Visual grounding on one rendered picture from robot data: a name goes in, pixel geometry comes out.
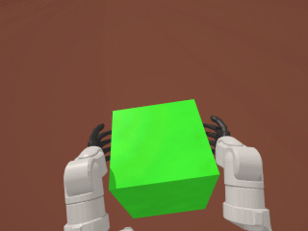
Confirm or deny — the carton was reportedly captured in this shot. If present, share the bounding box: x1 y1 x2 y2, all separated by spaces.
109 99 219 218

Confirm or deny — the robot right forearm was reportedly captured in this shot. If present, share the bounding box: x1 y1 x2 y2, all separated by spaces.
215 136 272 231

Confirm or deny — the robot left forearm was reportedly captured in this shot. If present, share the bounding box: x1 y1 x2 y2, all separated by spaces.
64 146 110 231

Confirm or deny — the robot left hand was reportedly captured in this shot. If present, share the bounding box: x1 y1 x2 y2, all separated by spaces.
88 123 112 162

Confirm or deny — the robot right hand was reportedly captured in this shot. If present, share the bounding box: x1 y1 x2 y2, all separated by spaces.
203 115 230 155

